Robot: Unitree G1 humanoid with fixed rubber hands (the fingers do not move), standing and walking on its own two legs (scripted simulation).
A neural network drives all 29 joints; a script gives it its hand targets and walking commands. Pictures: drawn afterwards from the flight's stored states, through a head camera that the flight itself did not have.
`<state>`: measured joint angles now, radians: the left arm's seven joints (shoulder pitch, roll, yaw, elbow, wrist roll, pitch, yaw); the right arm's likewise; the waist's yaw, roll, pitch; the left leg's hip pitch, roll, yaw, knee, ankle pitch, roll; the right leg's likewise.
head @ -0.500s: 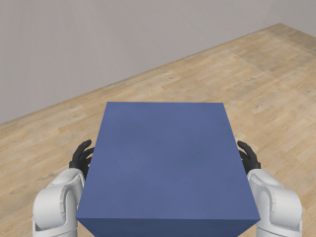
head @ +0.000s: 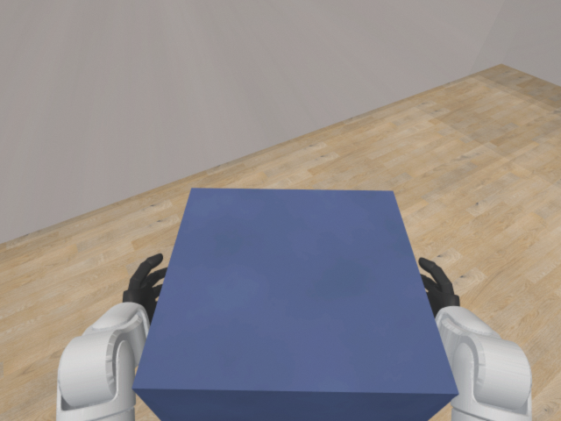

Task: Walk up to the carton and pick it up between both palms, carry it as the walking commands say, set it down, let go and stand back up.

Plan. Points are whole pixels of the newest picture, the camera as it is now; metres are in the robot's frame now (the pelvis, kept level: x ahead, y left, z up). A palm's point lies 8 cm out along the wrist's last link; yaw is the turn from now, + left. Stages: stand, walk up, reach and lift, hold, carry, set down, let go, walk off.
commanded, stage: carry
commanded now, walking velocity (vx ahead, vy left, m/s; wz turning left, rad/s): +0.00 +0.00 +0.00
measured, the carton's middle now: (289, 325) +0.26 +0.00 +0.01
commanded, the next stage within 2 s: none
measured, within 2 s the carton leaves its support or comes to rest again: neither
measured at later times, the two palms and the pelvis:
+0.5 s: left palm (123, 313) +0.24 +0.21 +0.08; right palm (426, 320) +0.23 -0.17 +0.08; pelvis -0.01 +0.02 +0.00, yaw -1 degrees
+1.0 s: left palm (147, 310) +0.24 +0.18 +0.08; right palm (448, 311) +0.24 -0.20 +0.08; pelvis -0.01 -0.01 +0.00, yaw +0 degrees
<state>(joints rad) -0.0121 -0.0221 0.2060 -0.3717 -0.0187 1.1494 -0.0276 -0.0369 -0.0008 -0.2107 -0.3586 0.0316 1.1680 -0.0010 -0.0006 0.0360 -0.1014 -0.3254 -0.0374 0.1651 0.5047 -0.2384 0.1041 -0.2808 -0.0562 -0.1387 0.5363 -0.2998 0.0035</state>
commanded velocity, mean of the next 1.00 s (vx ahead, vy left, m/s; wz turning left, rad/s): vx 0.00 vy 0.00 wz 0.00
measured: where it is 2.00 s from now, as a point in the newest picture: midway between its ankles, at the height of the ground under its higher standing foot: outside the picture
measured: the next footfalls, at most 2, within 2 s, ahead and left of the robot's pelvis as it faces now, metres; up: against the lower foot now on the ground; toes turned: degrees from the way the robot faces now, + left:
none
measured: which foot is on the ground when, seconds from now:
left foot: down 0.00-1.00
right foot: down 0.00-1.00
